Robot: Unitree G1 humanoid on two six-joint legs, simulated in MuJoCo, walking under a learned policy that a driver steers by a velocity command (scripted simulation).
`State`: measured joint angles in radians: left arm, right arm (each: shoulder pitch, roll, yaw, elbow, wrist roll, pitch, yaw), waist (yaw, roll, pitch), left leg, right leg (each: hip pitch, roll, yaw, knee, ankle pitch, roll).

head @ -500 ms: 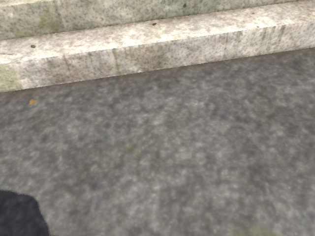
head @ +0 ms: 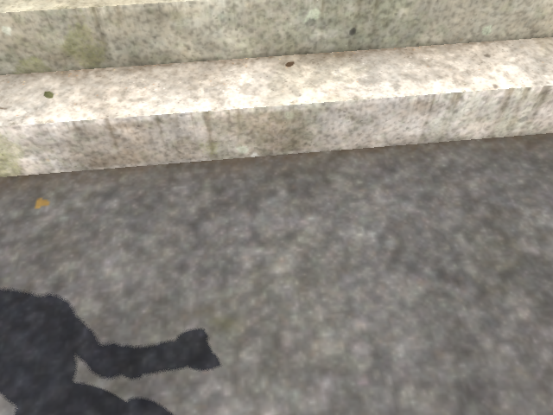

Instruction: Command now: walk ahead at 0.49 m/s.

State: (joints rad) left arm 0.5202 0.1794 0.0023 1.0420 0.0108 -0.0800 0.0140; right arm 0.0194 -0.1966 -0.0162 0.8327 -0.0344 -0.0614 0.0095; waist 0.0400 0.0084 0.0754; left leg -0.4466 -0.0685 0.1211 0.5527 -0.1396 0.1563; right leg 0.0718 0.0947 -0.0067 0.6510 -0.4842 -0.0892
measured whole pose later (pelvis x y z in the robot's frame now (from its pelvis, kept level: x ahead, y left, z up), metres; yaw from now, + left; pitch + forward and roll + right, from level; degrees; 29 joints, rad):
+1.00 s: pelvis +0.53 -0.03 +0.02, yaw +12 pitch +0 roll -1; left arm 0.44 0.17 0.03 1.05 0.02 -0.11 0.03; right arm 0.05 -0.19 -0.03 0.88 -0.03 -0.02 0.05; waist 0.04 0.02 0.06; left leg -0.60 0.06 0.10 0.68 -0.02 0.10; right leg 0.10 0.05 -0.27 0.20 -0.32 -0.05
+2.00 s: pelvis +0.94 +0.14 +0.02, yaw +30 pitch +0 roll -1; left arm 0.34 0.21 0.03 0.92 0.01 -0.05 0.01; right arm 0.09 -0.20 0.01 0.86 -0.03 -0.06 -0.04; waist 0.07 0.01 0.05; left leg -0.32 -0.02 0.00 0.49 -0.15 0.02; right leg -0.25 0.07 0.04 0.49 -0.24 -0.02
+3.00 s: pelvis +0.84 +0.12 +0.03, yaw -5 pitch +0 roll +0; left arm 0.18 0.32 0.08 0.83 0.03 0.05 -0.01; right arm 0.19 -0.27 -0.03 0.80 -0.02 0.01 -0.05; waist 0.01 -0.06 0.06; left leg -0.17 -0.03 -0.01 0.39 -0.22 0.04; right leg -0.47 0.14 0.14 1.04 -0.41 0.02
